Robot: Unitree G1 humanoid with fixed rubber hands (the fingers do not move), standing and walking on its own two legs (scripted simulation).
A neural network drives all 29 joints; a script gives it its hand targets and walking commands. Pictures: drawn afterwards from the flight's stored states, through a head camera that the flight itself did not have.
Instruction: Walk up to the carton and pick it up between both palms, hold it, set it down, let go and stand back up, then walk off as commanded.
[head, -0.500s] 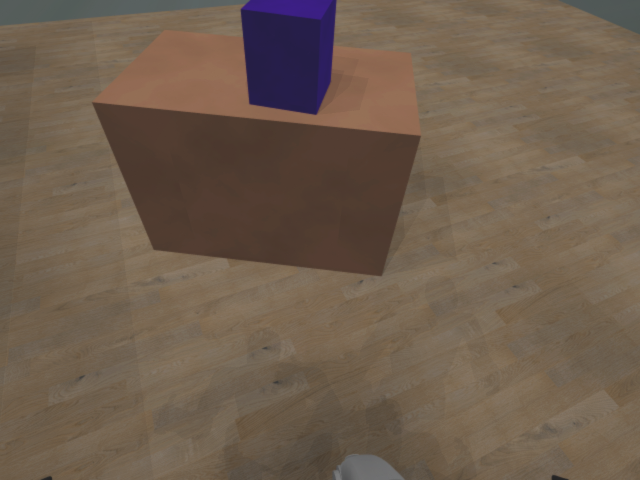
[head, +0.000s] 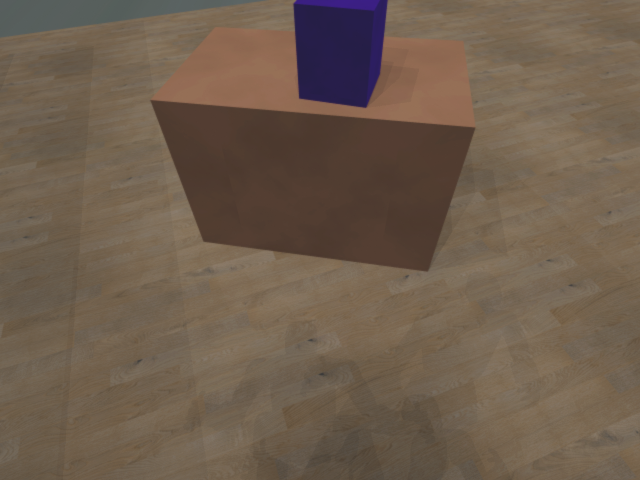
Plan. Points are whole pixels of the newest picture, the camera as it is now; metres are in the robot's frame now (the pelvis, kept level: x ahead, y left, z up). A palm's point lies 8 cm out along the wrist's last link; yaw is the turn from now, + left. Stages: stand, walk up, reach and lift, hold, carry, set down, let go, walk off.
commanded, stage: walk off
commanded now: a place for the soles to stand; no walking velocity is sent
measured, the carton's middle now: (342, 43) +1.19 -0.03 +0.01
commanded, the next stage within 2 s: stand in 0.82 s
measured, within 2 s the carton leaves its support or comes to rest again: neither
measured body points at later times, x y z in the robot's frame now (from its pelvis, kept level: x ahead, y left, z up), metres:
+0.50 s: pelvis +0.06 -0.01 +0.01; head +0.08 -0.03 +0.46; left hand +0.20 +0.31 -0.07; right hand +0.21 -0.33 -0.09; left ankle +0.03 +0.15 -0.73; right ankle +0.06 -0.15 -0.73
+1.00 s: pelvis +0.04 +0.00 +0.02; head +0.05 +0.00 +0.47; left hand +0.14 +0.31 -0.10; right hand +0.14 -0.33 -0.09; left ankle +0.03 +0.15 -0.73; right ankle +0.06 -0.15 -0.73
